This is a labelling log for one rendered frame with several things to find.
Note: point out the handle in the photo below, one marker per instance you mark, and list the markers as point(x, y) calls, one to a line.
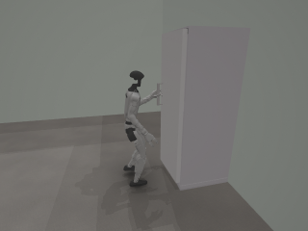
point(158, 92)

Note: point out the robot left hand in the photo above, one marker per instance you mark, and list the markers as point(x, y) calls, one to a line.
point(154, 94)

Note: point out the fridge door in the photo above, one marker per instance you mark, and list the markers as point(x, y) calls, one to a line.
point(173, 75)

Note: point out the left robot forearm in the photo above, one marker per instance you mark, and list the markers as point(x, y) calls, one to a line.
point(146, 99)

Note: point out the right robot forearm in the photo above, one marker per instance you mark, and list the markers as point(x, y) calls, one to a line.
point(136, 123)

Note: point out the robot right hand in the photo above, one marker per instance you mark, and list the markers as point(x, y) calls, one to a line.
point(149, 138)

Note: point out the left robot thigh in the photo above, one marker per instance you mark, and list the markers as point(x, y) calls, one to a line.
point(142, 136)

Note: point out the robot left foot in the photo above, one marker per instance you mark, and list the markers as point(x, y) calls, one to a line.
point(126, 168)

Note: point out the robot right upper arm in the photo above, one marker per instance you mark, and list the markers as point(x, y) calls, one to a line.
point(134, 100)

